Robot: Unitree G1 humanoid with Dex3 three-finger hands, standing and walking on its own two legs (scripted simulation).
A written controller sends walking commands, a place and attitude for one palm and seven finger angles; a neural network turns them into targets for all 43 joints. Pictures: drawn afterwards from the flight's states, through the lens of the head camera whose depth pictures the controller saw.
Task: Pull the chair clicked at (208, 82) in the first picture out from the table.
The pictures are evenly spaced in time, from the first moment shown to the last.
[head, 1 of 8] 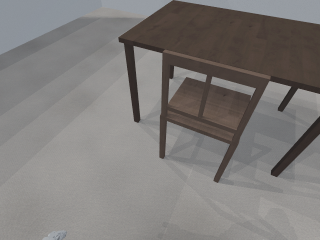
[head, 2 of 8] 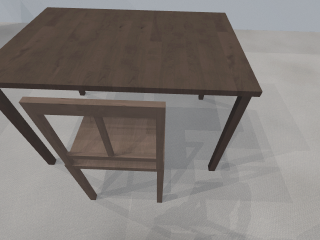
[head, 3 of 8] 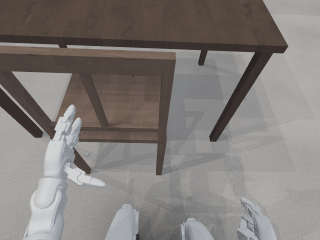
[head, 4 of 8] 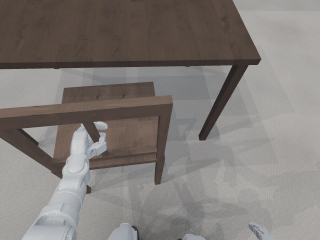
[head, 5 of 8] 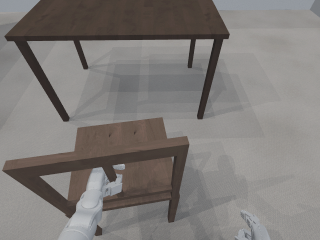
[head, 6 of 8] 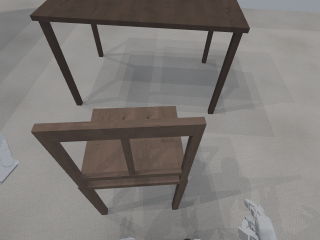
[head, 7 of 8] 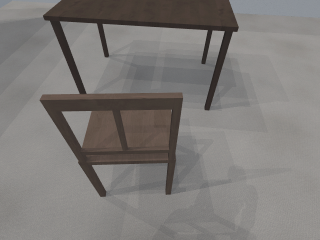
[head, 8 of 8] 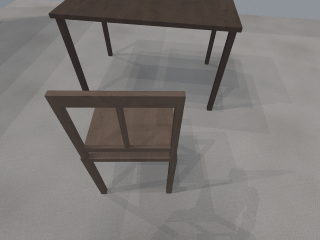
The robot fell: no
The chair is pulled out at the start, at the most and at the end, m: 0.00 0.58 0.58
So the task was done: yes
